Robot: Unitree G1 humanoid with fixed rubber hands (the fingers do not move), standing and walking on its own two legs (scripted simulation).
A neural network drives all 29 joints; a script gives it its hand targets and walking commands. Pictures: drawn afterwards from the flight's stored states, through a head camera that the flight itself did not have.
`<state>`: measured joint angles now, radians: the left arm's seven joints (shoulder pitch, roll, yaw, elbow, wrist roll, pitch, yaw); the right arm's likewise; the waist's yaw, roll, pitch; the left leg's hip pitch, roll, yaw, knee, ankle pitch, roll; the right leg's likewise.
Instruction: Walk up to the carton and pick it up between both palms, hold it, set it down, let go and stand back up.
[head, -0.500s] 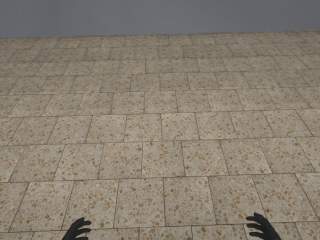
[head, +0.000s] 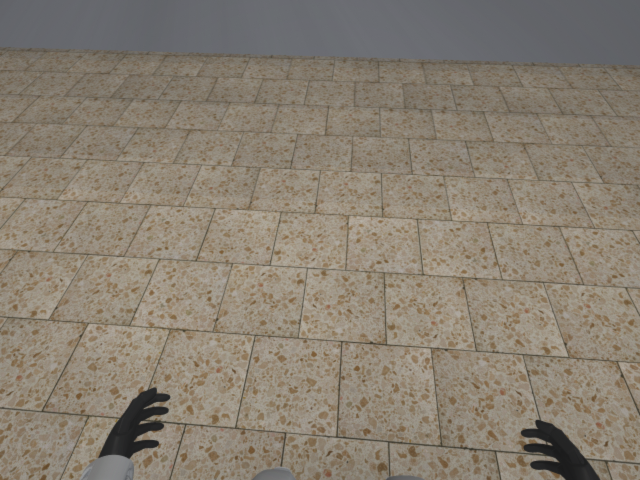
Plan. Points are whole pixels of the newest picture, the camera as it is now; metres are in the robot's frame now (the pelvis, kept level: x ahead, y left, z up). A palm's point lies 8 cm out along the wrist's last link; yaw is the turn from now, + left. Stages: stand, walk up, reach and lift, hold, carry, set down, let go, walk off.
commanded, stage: walk up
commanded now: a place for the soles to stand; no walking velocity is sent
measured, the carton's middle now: out of the picture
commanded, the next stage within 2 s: none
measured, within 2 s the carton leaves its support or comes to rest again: neither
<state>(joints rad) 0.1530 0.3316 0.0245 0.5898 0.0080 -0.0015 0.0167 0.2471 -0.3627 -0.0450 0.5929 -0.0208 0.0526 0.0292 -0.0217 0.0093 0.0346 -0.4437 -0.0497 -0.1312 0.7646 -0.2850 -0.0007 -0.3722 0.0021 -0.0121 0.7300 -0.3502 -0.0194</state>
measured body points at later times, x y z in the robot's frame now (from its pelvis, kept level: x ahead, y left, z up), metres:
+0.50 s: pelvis -0.10 +0.06 +0.01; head -0.09 +0.09 +0.46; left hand -0.08 +0.39 -0.09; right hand +0.13 -0.15 -0.07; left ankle -0.09 +0.20 -0.71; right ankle -0.01 -0.04 -0.65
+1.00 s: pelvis -0.18 +0.06 +0.02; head -0.16 +0.06 +0.47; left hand -0.34 +0.35 -0.06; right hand +0.11 -0.04 -0.10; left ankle -0.32 +0.22 -0.66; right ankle -0.04 +0.02 -0.71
